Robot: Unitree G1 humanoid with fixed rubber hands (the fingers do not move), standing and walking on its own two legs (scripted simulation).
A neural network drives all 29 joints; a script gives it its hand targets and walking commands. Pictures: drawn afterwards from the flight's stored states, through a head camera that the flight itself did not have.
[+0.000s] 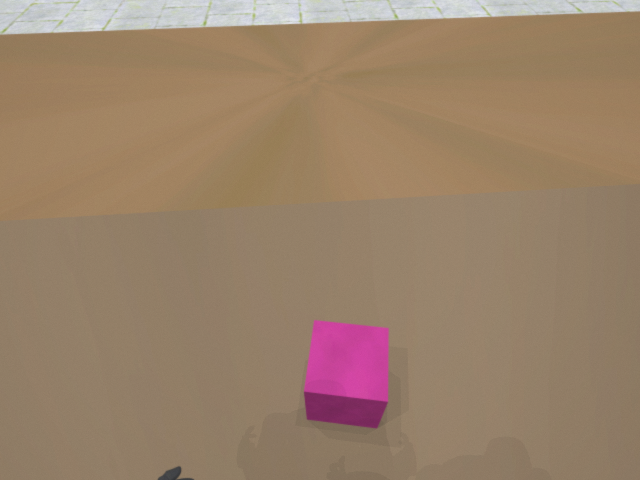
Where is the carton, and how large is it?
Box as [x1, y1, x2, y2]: [304, 320, 388, 427]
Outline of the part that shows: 314,320 304,388 307,419 377,427 387,402 388,328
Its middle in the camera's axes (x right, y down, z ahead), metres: +0.08 +0.40 +1.12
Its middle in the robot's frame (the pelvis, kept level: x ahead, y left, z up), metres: +0.47 -0.04 -0.64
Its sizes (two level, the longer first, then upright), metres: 0.210 0.200 0.250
